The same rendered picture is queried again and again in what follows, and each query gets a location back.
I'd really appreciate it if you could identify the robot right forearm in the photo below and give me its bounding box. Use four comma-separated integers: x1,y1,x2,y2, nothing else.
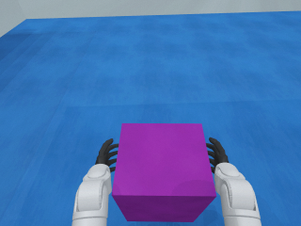
214,162,261,226

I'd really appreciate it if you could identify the carton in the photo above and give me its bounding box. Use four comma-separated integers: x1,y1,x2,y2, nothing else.
111,123,216,222

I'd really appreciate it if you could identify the robot left forearm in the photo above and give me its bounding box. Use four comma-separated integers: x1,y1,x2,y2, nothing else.
71,164,112,226

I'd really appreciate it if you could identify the left robot hand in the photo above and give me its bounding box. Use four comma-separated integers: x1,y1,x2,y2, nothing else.
95,138,119,172

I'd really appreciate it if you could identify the right robot hand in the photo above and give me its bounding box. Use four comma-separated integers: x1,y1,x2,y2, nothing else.
206,137,229,174

